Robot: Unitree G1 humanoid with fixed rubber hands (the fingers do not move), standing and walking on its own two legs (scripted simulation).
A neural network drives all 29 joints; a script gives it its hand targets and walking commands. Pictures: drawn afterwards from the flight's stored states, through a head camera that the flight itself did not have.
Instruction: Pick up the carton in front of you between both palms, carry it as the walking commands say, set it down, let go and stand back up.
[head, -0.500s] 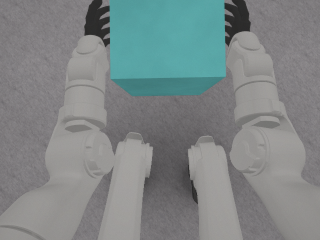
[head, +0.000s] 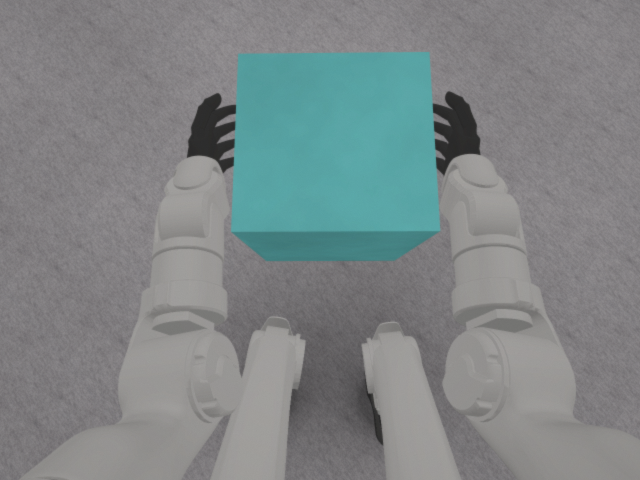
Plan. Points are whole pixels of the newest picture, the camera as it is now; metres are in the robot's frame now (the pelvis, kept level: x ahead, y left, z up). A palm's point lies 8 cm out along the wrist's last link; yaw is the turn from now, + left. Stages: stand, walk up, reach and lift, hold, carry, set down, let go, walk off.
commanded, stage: reach and lift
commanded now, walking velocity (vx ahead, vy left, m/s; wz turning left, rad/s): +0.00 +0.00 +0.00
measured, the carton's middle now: (331, 177) +0.48 +0.02 -0.12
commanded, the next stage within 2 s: hold in 1.98 s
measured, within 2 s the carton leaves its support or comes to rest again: neither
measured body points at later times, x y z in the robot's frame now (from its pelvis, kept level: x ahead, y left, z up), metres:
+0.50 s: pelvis +0.05 +0.00 +0.14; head +0.17 +0.01 +0.57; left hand +0.43 +0.16 +0.10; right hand +0.43 -0.14 +0.10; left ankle +0.09 +0.14 -0.52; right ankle +0.09 -0.13 -0.52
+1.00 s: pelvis +0.08 +0.00 +0.22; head +0.05 +0.00 +0.67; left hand +0.38 +0.16 +0.24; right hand +0.39 -0.15 +0.24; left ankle +0.09 +0.14 -0.52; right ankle +0.09 -0.13 -0.52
